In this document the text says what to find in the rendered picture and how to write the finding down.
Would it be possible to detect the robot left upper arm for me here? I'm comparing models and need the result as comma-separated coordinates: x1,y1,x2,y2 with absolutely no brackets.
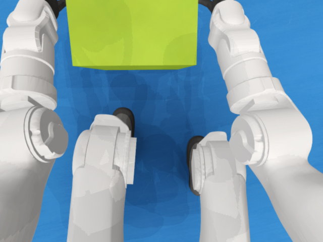
0,105,68,242

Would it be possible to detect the right robot forearm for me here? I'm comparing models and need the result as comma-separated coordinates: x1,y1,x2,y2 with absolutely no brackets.
208,0,312,133

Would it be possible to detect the robot right upper arm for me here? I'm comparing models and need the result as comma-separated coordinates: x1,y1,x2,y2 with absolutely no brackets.
229,107,323,242

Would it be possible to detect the robot left shin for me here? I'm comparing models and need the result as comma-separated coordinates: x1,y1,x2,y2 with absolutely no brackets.
72,114,129,174

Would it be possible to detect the left robot forearm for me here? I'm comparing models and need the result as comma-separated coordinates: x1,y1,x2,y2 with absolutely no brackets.
0,0,59,112

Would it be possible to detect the carton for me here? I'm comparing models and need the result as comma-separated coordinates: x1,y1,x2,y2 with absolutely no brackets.
66,0,198,70

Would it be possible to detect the robot left hand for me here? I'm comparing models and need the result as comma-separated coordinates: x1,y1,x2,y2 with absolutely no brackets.
45,0,66,19

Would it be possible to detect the left robot thigh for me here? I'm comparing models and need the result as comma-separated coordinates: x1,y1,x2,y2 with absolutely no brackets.
67,125,137,242

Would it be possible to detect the robot right hand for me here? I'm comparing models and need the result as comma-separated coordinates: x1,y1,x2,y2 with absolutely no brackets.
198,0,225,14

